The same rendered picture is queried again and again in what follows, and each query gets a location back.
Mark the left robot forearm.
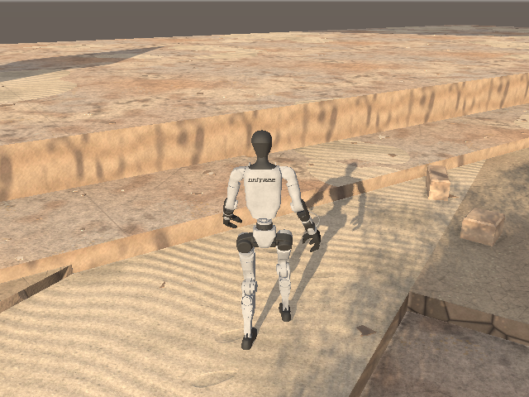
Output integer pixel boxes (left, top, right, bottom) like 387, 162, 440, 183
223, 198, 235, 220

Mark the left robot thigh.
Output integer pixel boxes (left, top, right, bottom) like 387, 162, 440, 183
236, 232, 258, 295

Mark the robot left upper arm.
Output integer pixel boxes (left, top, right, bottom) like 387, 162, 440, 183
225, 166, 246, 210

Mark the robot left hand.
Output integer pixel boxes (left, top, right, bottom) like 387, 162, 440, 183
223, 214, 242, 228

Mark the robot right upper arm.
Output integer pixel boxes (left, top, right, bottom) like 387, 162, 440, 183
279, 166, 304, 213

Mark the right robot forearm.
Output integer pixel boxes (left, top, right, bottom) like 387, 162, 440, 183
297, 199, 317, 235

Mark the robot right hand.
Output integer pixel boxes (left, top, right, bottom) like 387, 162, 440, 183
303, 230, 321, 252

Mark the humanoid robot torso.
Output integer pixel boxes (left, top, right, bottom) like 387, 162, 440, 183
244, 162, 282, 248

